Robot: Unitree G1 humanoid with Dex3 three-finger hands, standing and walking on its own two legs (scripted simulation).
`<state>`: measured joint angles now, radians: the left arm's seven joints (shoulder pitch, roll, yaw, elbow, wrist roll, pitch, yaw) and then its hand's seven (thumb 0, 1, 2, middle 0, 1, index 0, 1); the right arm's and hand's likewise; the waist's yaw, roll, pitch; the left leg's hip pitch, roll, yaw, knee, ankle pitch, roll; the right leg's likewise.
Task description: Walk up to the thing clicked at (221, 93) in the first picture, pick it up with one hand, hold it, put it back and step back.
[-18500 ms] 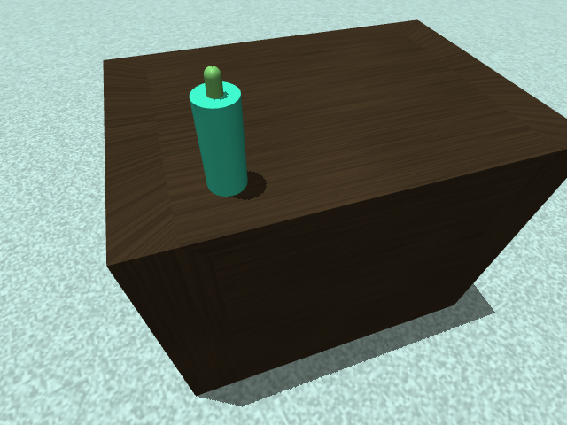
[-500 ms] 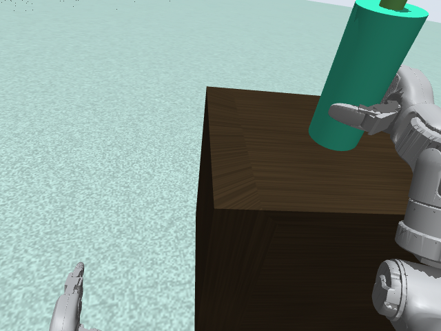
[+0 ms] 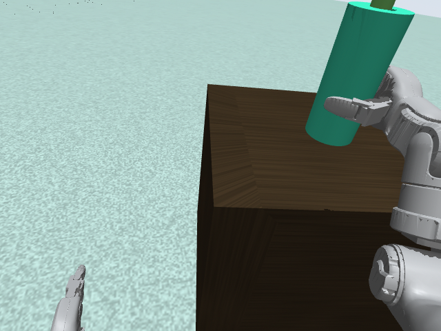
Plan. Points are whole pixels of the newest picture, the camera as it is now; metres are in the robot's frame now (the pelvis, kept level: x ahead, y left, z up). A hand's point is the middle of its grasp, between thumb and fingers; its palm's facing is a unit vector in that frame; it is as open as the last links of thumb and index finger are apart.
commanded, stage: crouch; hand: right
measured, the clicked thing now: (356, 64) +0.35 -0.16 +0.37
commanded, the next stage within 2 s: lower in 1.00 s
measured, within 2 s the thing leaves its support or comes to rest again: neither
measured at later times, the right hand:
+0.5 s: hand (330, 128) +0.41 -0.19 +0.24, palm faces +0.22 +0.98 -0.03, open 11.0 cm
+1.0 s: hand (318, 136) +0.45 -0.20 +0.20, palm faces +0.21 +0.98 -0.02, open 11.0 cm
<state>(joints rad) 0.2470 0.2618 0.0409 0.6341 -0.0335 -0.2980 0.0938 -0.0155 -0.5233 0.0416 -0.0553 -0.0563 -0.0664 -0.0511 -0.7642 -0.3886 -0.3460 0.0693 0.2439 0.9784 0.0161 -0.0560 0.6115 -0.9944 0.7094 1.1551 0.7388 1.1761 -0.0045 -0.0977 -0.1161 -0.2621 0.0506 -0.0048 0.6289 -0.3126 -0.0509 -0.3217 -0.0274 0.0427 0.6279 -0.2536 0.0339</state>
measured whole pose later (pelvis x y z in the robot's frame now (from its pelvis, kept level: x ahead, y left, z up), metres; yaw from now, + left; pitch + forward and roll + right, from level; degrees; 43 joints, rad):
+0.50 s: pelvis +0.01 +0.00 +0.00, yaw +1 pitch +0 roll +1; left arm 0.25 0.24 0.05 0.59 -0.01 -0.32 0.16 -0.02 -0.51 0.04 -0.06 -0.06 -0.07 -0.05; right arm -0.61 -0.39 -0.33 0.23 0.18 0.59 -0.03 -0.06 0.61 -0.99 0.72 1.15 0.75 1.17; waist 0.03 -0.06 -0.08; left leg -0.33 0.03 -0.02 0.66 -0.33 -0.04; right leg -0.39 -0.05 0.03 0.67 -0.28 0.04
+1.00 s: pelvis +0.01 +0.00 +0.00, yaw +3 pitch +3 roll +1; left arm 0.28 0.24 0.09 0.55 0.00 -0.29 0.12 -0.02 -0.51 0.04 -0.06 -0.05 -0.07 -0.05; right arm -0.69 -0.41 -0.38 0.55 0.12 0.34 0.02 -0.06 0.61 -0.97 0.73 1.12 0.76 1.14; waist 0.06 -0.04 -0.06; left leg -0.40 0.02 -0.04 0.67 -0.32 -0.04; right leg -0.44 -0.06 0.01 0.68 -0.28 0.04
